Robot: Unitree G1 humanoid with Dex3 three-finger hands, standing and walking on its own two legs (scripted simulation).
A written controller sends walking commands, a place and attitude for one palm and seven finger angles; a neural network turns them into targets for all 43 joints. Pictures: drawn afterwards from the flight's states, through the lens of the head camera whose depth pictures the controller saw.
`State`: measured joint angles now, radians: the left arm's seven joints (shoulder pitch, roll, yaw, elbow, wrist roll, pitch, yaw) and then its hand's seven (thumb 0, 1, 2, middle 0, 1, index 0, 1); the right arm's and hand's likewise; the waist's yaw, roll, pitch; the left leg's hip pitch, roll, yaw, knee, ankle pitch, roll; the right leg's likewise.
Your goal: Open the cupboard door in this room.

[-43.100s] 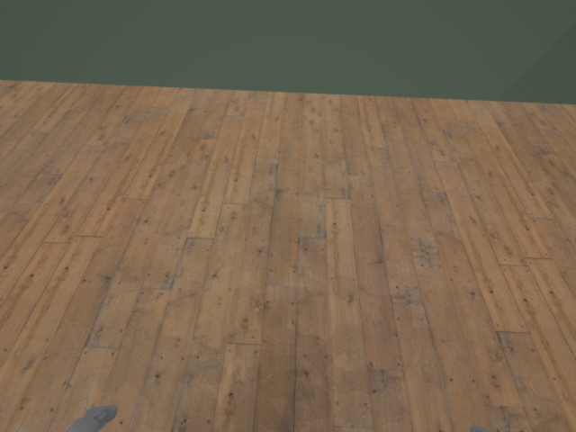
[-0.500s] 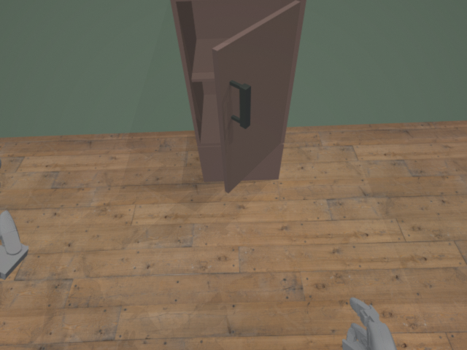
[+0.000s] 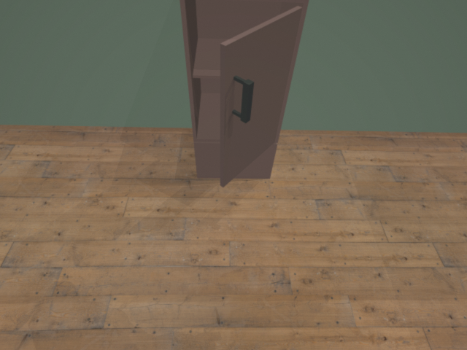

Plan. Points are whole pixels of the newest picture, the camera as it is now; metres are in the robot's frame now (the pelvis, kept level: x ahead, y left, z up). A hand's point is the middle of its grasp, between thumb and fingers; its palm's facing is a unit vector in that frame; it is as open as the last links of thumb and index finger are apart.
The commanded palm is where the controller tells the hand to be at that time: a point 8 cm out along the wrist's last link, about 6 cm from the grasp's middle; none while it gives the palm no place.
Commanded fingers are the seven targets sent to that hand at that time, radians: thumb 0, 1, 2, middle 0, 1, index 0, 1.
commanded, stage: let the arm hang, fingers relaxed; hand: left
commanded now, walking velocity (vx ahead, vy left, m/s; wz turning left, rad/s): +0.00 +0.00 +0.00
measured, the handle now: (241, 99) +0.79 +0.01 -0.03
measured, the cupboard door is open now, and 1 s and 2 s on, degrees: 48 48 48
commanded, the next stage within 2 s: look to check the result in 0.76 s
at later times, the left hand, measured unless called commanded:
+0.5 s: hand out of the picture -0.02 +0.20 -0.17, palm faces +0.02 -0.98 -0.22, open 7.4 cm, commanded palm none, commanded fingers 0.00 0.90 0.90 -0.20 -0.30 -0.20 -0.30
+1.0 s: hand out of the picture -0.01 +0.18 -0.17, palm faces +0.02 -0.98 -0.19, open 7.4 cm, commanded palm none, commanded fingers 0.00 0.90 0.90 -0.20 -0.30 -0.20 -0.30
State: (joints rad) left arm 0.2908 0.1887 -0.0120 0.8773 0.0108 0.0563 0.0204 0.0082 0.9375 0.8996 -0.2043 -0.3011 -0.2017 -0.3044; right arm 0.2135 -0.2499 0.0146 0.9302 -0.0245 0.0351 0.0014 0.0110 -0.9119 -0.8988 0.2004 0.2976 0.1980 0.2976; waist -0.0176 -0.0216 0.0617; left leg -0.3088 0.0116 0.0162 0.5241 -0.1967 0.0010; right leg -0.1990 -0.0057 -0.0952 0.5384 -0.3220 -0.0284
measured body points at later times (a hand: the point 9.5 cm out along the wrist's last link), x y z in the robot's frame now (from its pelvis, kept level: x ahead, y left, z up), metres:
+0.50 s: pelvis -0.01 +0.02 +0.01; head +0.00 +0.01 +0.46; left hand -0.02 +0.25 -0.15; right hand -0.04 -0.18 -0.16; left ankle +0.05 +0.12 -0.73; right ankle -0.02 -0.10 -0.73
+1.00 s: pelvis +0.01 +0.01 +0.01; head +0.03 +0.01 +0.46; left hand -0.01 +0.23 -0.15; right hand -0.01 -0.20 -0.16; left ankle +0.05 +0.12 -0.73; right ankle -0.02 -0.10 -0.73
